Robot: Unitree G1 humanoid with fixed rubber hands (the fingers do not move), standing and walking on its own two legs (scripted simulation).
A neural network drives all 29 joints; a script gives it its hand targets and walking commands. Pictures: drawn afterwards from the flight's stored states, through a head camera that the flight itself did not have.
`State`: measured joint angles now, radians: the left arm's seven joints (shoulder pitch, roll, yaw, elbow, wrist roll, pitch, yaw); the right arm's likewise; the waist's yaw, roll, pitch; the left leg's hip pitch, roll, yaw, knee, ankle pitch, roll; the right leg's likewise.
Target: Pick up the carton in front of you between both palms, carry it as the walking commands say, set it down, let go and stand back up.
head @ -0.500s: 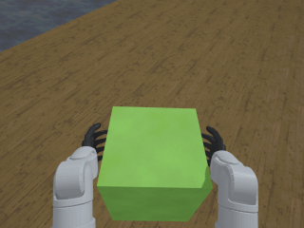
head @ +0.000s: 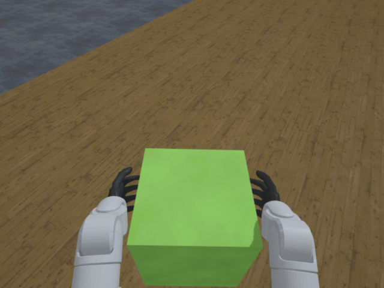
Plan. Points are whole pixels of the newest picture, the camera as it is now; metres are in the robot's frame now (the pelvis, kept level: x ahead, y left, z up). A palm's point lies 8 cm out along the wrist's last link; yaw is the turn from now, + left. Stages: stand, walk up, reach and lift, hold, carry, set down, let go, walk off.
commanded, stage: carry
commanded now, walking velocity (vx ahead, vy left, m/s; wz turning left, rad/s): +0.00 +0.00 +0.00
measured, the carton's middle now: (192, 220) +0.28 +0.00 -0.02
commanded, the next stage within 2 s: hold in 1.64 s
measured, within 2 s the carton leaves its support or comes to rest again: neither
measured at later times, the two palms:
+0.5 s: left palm (126, 213) +0.27 +0.14 +0.02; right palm (270, 219) +0.27 -0.16 +0.02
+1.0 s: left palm (115, 233) +0.23 +0.15 +0.03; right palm (271, 240) +0.22 -0.15 +0.03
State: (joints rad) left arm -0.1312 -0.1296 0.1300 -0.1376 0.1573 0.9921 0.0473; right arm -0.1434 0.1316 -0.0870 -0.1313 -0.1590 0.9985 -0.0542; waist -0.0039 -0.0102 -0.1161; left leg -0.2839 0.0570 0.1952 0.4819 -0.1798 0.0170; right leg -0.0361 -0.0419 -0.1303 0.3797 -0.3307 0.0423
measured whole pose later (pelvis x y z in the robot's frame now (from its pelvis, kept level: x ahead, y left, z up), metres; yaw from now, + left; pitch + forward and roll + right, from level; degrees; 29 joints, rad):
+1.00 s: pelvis -0.07 +0.01 -0.01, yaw -1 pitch +1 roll +0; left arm -0.24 -0.15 0.20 0.18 0.23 0.73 0.02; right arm -0.23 0.15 -0.19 0.17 -0.23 0.73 -0.01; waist 0.00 -0.01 -0.08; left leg -0.38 0.07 0.19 0.52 -0.16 0.03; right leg -0.15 -0.03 -0.12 0.53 -0.40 -0.02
